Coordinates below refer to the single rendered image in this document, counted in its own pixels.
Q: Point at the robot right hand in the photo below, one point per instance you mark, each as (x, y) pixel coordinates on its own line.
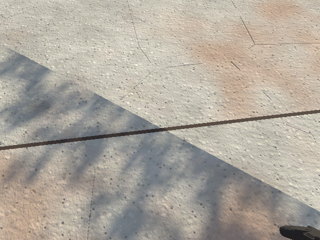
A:
(300, 232)

